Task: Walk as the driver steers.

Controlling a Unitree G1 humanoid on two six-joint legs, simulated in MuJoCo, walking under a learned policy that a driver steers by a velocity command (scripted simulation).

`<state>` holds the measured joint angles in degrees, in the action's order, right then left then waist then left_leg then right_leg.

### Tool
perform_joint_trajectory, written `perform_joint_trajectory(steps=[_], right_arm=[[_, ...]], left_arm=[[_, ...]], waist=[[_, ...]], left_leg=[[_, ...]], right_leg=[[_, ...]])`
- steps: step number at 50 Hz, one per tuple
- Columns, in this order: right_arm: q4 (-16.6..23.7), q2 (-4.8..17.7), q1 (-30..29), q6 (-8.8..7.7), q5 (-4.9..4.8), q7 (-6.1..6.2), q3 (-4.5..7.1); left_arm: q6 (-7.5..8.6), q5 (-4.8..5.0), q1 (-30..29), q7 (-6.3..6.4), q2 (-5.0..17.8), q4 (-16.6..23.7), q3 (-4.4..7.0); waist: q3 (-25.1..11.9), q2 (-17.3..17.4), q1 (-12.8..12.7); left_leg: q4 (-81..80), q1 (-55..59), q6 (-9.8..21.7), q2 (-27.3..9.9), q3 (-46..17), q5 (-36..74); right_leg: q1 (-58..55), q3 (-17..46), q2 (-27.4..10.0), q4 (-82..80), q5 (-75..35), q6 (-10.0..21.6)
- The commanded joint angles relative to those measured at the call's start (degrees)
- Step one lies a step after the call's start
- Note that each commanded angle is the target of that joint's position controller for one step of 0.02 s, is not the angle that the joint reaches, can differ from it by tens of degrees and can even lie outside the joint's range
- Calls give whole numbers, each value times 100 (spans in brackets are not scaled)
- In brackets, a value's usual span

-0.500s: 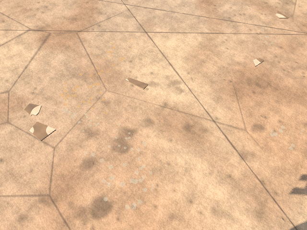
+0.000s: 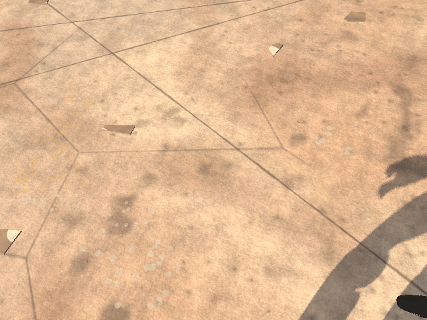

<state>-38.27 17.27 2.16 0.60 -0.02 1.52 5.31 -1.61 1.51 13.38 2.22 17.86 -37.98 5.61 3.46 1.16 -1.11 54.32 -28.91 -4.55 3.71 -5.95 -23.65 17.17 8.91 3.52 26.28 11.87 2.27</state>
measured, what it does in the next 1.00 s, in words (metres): steps on the spot, turning left: left foot, then right foot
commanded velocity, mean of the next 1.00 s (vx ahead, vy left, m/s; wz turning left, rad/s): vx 0.06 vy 0.00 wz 0.19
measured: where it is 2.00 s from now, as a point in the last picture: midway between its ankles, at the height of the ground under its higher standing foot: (208, 209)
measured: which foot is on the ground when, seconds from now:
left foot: up 0.00-0.18, down 0.20-0.52, up 0.54-0.88, down 0.90-1.00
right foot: down 0.00-0.20, up 0.22-0.48, down 0.50-0.90, up 0.92-1.00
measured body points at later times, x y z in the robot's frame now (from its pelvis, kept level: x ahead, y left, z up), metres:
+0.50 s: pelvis +0.01 +0.02 -0.01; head +0.05 +0.02 +0.44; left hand +0.21 +0.26 -0.11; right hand +0.10 -0.26 -0.12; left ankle +0.05 +0.14 -0.74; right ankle -0.03 -0.11 -0.74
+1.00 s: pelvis +0.03 +0.08 -0.02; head +0.05 +0.11 +0.43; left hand +0.09 +0.39 -0.12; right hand +0.23 -0.16 -0.10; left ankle -0.01 +0.15 -0.74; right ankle +0.01 -0.08 -0.66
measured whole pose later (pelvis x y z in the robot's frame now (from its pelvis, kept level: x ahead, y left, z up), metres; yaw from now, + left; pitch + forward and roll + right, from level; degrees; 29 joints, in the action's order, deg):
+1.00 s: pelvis +0.03 +0.08 -0.02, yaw +16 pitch +2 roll +0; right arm -36.2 16.5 15.7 -1.2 -1.2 -1.3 4.0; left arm 3.1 2.0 11.4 -0.6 18.2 -40.4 5.4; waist 0.3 -2.8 0.0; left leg 35.6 -17.3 4.6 1.3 3.1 -21.0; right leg 26.7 -1.0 -4.4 66.5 25.1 0.9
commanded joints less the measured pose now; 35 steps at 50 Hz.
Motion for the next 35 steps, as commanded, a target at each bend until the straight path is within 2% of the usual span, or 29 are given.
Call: perform_joint_trajectory(steps=[1, 6, 8, 9, 10, 11, 12, 13, 14, 15, 17, 18, 19, 20, 21, 22, 24, 25, 26, 27, 28, 29, 30, 31, 32, 35], right_arm=[[325, 200, -64, -122, -34, -42, 26], [262, 378, 161, -160, -50, -136, 54], [202, 363, 411, -224, -24, -179, 68], [201, 435, 451, -245, 32, -174, 88], [324, 752, 438, -254, 159, -147, 117], [283, 987, 402, -244, 315, -145, 139], [322, 773, 345, -295, 277, -141, 97], [338, 633, 301, -304, 189, -114, 57], [314, 587, 239, -283, 110, -85, 39], [297, 509, 195, -269, 32, -65, 2], [220, 382, 265, -212, 28, -32, -66], [164, 230, 296, -185, 44, -43, -127], [129, 268, 374, -135, 11, -57, -111], [100, 541, 601, -72, -26, -62, -13], [99, 811, 788, -19, -56, -64, 79], [131, 955, 828, 13, -100, -59, 133], [238, 1004, 652, 46, -242, -28, 175], [268, 914, 634, 48, -279, 5, 167], [340, 701, 565, 23, -244, 21, 115], [556, 375, 403, -22, -240, 6, 45], [493, 582, 561, -47, -171, -8, 105], [405, 836, 686, -33, -154, -42, 229], [274, 798, 892, 43, -181, -52, 272], [237, 686, 1003, 131, -174, -57, 251], [273, 552, 901, 187, -164, -73, 204], [568, 335, 511, 236, -200, -198, 85]], left_arm=[[-13, -9, -341, 76, 1001, 579, 290], [-81, -73, -473, -19, 873, 640, 176], [-104, -37, -673, -27, 791, 686, 104], [-91, -64, -550, -23, 667, 665, 54], [-61, -199, -263, -32, 388, 655, -45], [-4, -159, -170, -15, 450, 767, -20], [44, -190, -220, 12, 840, 717, 95], [41, -122, -359, 14, 1079, 624, 183], [8, -125, -369, 20, 963, 523, 179], [-28, -144, -374, 25, 805, 488, 140], [-35, -119, -398, -24, 405, 454, -2], [-10, -171, -466, -47, 121, 464, -115], [24, -205, -641, -63, -72, 507, -192], [48, -177, -803, -59, -17, 542, -168], [62, -111, -790, -44, 176, 517, -94], [81, -59, -673, -32, 299, 460, -40], [138, -51, -297, -28, 372, 290, 15], [162, -74, -131, -28, 488, 238, 59], [165, -149, 181, -1, 701, 207, 126], [114, -283, 170, -9, 1175, 79, 259], [138, -410, -80, -17, 892, 254, 203], [176, -429, -264, 13, 568, 365, 87], [200, -375, -576, 54, 419, 436, 37], [223, -251, -816, 66, 386, 442, 37], [239, -191, -801, 84, 406, 426, 40], [167, -228, -536, 122, 555, 322, 107]], waist=[[-1157, -857, 100], [-1106, -1217, -36], [-983, -1184, 146], [-926, -1007, 129], [-992, 2, -63], [-645, 1258, -276], [-616, 1188, -137], [-531, 772, -49], [-523, 530, -68], [-493, 521, -42], [-519, 590, -7], [-637, 687, -8], [-634, 878, 91], [-594, 1053, 242], [-617, 1114, 317], [-648, 1099, 285], [-701, 1009, 66], [-846, 874, 12], [-1053, 447, -78], [-778, -1342, 70], [-802, -1693, -26], [-761, -1233, 19], [-734, -932, 217], [-577, -855, 308], [-503, -870, 233], [-502, -986, -25]], left_leg=[[-833, -85, -78, 87, 11, 302], [-1673, 741, 61, -49, 175, 447], [-2754, 1346, 241, -97, 298, 1223], [-3168, 1727, 382, -341, 89, 1748], [-3512, 2106, 725, -1347, -1048, 2472], [-3727, 1905, 1720, -2263, -2281, 3288], [-3827, 1613, 2292, -2657, -2795, 2885], [-3753, 1581, 2167, -2369, -2332, 2522], [-3683, 1611, 1877, -2006, -1835, 2134], [-3642, 1680, 1717, -1809, -1544, 2055], [-3585, 1738, 1590, -1448, -950, 2410], [-3542, 1758, 1492, -1243, -771, 2495], [-3476, 1784, 1453, -1088, -700, 2617], [-3381, 1922, 1512, -1078, -867, 2740], [-3304, 2099, 1594, -1171, -1141, 2865], [-3261, 2210, 1639, -1248, -1408, 2946], [-3161, 2106, 1537, -1225, -1718, 3034], [-3050, 1694, 1339, -1136, -1706, 2821], [-2581, 964, 1049, -919, -1445, 2168], [-1728, -181, 629, -123, -270, 647], [-467, -568, 347, -56, 147, -1093], [676, -713, 193, -259, 85, -1214], [1141, -734, 100, -353, 83, -967], [1201, -914, -9, -471, 114, -585], [1148, -1050, -93, -568, 196, -279], [493, -943, -210, -690, 572, 177]], right_leg=[[-1191, 1460, -1146, -297, -2207, 946], [-723, 1758, -1146, -57, -2020, 885], [-471, 1793, -969, 130, -1500, 688], [-252, 1706, -774, 279, -799, 469], [133, 1151, -235, 1172, 540, 140], [892, 477, 486, 1952, 2394, -190], [1033, 407, 137, 3112, 2647, -458], [1106, 388, 69, 3686, 2308, -542], [1128, 351, 45, 3853, 2021, -623], [1173, 341, 7, 3868, 1799, -692], [938, 22, -75, 3316, 1534, -774], [604, -238, -288, 2540, 1483, -805], [314, -459, -313, 1811, 1558, -826], [246, -615, -193, 1360, 1672, -843], [232, -676, -61, 1051, 1550, -833], [171, -675, 19, 653, 1253, -774], [-318, -654, 75, -443, 375, -537], [-919, -542, -113, -615, -2, -383], [-1674, -175, -756, -517, -558, -117], [-1657, 735, -1644, -584, -1364, 539], [-1610, 1376, -2522, -768, -2269, 1216], [-1505, 1214, -2649, -752, -2864, 1374], [-1451, 703, -2359, -631, -2922, 1167], [-1475, 274, -2117, -564, -2866, 964], [-1528, -2, -2021, -561, -2943, 895], [-1612, -536, -1926, -600, -2787, 943]])
Velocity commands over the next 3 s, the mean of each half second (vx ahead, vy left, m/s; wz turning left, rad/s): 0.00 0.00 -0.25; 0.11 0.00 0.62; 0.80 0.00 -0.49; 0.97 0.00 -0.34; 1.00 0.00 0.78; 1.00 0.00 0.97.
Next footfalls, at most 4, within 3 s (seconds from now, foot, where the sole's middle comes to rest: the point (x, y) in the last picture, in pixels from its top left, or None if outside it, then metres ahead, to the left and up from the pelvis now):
0.20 left None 0.09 0.13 -0.78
0.50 right None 0.01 -0.11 -0.78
0.90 left None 0.03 0.17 -0.78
1.42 right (210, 307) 0.45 0.10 -0.78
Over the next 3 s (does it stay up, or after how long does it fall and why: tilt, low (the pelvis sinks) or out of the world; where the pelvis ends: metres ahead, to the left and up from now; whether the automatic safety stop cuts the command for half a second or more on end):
stays up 1.73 0.19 -0.01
